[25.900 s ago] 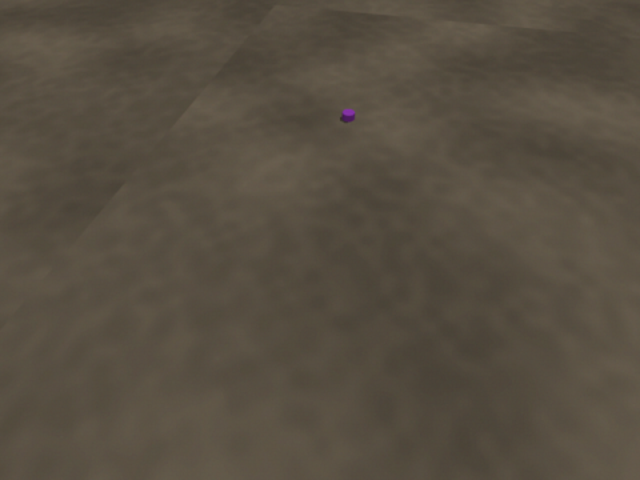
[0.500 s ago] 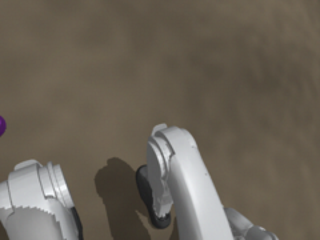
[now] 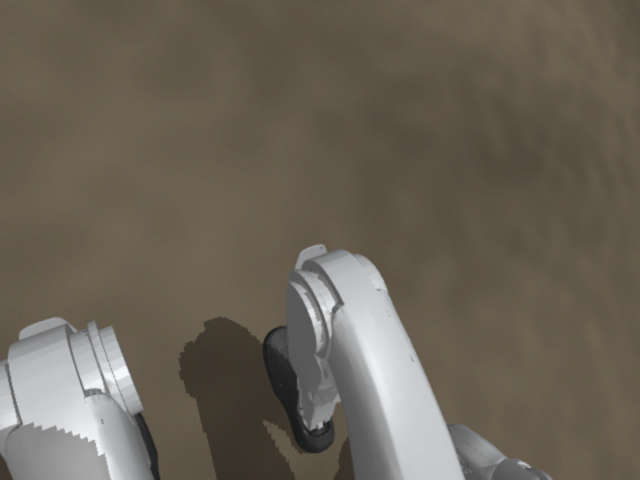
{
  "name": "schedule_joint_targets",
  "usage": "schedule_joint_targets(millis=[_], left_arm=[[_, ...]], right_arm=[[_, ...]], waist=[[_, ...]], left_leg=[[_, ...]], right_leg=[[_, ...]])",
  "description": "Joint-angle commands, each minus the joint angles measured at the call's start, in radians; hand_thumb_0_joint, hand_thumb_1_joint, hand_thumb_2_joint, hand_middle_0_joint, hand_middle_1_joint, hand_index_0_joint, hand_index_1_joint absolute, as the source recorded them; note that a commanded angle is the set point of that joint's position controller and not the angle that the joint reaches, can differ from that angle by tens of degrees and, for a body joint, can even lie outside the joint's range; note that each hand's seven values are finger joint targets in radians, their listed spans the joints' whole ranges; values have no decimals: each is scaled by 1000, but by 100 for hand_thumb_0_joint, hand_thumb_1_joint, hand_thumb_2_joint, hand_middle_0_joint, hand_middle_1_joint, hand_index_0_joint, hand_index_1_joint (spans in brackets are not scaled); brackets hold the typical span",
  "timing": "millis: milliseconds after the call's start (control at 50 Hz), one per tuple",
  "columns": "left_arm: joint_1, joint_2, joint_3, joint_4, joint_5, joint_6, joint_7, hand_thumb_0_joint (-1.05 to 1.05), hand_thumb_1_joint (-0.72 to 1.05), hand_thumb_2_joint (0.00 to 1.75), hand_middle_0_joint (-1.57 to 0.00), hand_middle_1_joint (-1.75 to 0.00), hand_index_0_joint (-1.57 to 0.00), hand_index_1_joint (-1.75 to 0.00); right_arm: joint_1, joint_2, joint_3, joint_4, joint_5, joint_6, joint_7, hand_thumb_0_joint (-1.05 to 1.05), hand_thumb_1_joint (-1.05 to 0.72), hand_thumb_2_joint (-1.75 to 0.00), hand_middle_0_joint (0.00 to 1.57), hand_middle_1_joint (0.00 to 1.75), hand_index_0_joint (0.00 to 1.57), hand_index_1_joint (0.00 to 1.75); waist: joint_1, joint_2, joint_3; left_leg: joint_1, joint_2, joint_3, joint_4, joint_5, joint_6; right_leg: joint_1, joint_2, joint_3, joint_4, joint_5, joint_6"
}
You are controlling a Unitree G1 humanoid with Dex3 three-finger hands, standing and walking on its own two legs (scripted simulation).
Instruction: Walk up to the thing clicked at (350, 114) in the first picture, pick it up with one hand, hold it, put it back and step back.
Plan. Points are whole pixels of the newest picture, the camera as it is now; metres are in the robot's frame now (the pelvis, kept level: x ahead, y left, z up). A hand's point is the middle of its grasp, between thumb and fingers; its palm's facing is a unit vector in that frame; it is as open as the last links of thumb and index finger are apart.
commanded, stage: open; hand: left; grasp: from above
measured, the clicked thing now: out of the picture +0.41 +0.30 -0.27
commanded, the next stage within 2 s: withdraw in 0.58 s
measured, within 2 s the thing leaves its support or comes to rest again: neither
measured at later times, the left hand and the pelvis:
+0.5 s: hand out of the picture +0.39 +0.31 -0.25, palm faces -0.48 -0.18 -0.86, open 13.9 cm; pelvis +0.00 +0.00 +0.00, yaw +0 degrees
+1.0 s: hand out of the picture +0.43 +0.32 -0.19, palm faces -0.26 -0.12 -0.96, open 14.0 cm; pelvis +0.01 +0.00 +0.01, yaw +1 degrees
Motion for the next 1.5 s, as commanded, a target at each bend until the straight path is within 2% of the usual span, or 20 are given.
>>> schedule_joint_targets(millis=[0,200,260,460,560,600,720,760,780,840,920,960,1000,1020,1120,1180,1240,1300,1420,1480], left_arm=[[-253,182,6,-111,-3,5,68,0,-24,75,-29,-81,-31,-80],[-241,172,0,-85,-25,77,64,0,-45,92,-14,-93,-13,-93],[-203,206,51,-83,-45,86,47,0,-50,96,-11,-95,-9,-96],[-245,171,-5,-125,-71,18,-36,0,-51,97,-5,-103,-6,-103],[-223,216,17,-135,-45,-19,2,0,-48,97,-5,-106,-6,-104],[-226,165,-28,-132,-34,-18,16,0,-46,94,-4,-105,-6,-102],[-210,208,3,-104,-8,19,73,0,-49,96,-5,-103,-9,-99],[-234,170,-25,-111,-13,42,75,0,-49,97,-5,-103,-8,-100],[-272,244,32,-174,-16,45,85,0,-49,96,-6,-102,-8,-99],[-257,270,92,-316,-47,76,81,0,-52,98,-7,-101,-8,-100],[-194,161,44,-458,-97,117,-5,0,-54,100,-6,-101,-6,-101],[-124,144,51,-576,-133,150,-57,0,-54,101,-6,-102,-6,-102],[-93,5,-32,-642,-169,189,-128,0,-54,102,-7,-102,-6,-102],[-92,-61,-80,-652,-186,206,-168,0,-54,102,-8,-102,-7,-103],[-89,-147,-185,-611,-253,244,-361,0,-52,103,-8,-104,-7,-105],[-125,-161,-212,-575,-280,210,-447,0,-52,103,-8,-105,-7,-106],[-159,-97,-187,-536,-247,153,-490,0,-53,104,-8,-106,-7,-107],[-204,-38,-153,-529,-188,75,-470,0,-51,103,-8,-105,-8,-106],[-350,50,-94,-465,-30,-39,-315,0,-52,102,-8,-104,-8,-104],[-362,89,-51,-371,15,-44,-214,0,-53,102,-7,-103,-7,-103]], right_arm=[[148,-330,-94,9,1,-16,-8,0,-89,-90,20,30,20,30],[126,-329,-97,5,16,-50,19,0,-89,-90,20,30,20,30],[156,-333,-102,9,19,-53,24,0,-89,-90,20,30,20,30],[176,-321,-81,7,28,-50,20,0,-89,-90,20,30,20,30],[177,-327,-73,11,30,-31,7,0,-88,-90,20,30,20,30],[153,-327,-79,-2,26,-33,4,0,-88,-90,20,30,20,30],[156,-342,-89,-8,27,-34,6,0,-89,-90,20,30,20,30],[158,-327,-88,2,32,-39,12,0,-89,-90,20,30,20,30],[152,-344,-95,-13,27,-45,16,0,-89,-90,20,30,20,30],[146,-334,-120,-19,47,-46,21,0,-90,-90,20,30,20,30],[159,-289,-171,-7,87,-22,36,0,-90,-90,20,30,20,30],[161,-287,-211,-15,123,9,31,0,-90,-90,20,30,20,30],[156,-274,-250,-23,162,43,22,0,-90,-90,20,30,20,30],[171,-262,-258,-19,183,67,17,0,-90,-90,20,30,20,30],[237,-242,-288,-41,220,154,-37,0,-90,-90,20,30,20,30],[240,-225,-275,-67,227,173,-82,0,-90,-90,20,30,20,30],[223,-216,-256,-88,224,183,-134,0,-90,-90,20,30,20,30],[197,-191,-223,-106,214,192,-170,0,-90,-90,20,30,20,30],[178,-184,-187,-100,177,200,-201,0,-90,-90,20,30,20,30],[188,-203,-183,-89,152,194,-209,0,-90,-90,20,30,20,30]], waist=[[-36,433,-622],[-31,451,-592],[-20,444,-630],[-53,433,-641],[-30,438,-660],[-29,437,-631],[-31,382,-606],[-25,441,-606],[-19,447,-650],[35,566,-774],[85,669,-872],[155,703,-975],[167,673,-983],[147,600,-944],[71,212,-762],[73,87,-683],[95,38,-640],[114,88,-660],[95,291,-734],[94,348,-736]], left_leg=[[457,6,98,-291,180,14],[443,11,109,-275,183,15],[459,9,104,-279,216,14],[478,7,110,-252,243,22],[469,8,112,-262,254,20],[461,5,112,-269,217,18],[435,9,107,-273,189,23],[458,10,109,-290,199,16],[477,11,100,-290,205,15],[557,12,111,-311,250,3],[609,3,151,-334,282,-4],[639,-4,163,-388,295,-6],[655,-3,169,-434,280,-9],[615,-6,176,-442,268,3],[445,-15,186,-455,216,54],[382,-29,187,-471,142,68],[330,-40,207,-466,92,66],[339,-46,218,-457,75,56],[441,-45,210,-437,91,39],[485,-46,208,-453,84,31]], right_leg=[[311,42,-118,-200,208,-75],[311,40,-99,-203,219,-73],[333,35,-106,-197,247,-71],[378,35,-109,-203,283,-67],[401,44,-107,-210,289,-71],[363,43,-113,-211,247,-75],[339,45,-113,-224,220,-70],[326,45,-103,-210,229,-78],[334,40,-112,-207,231,-73],[357,31,-100,-197,266,-81],[324,30,-77,-202,293,-92],[332,25,-60,-221,290,-100],[284,17,-47,-251,273,-104],[297,22,-37,-282,274,-101],[405,28,12,-411,249,-82],[444,15,38,-468,153,-80],[464,9,64,-505,35,-91],[459,4,74,-479,7,-94],[322,5,56,-385,30,-103],[281,1,31,-368,32,-103]])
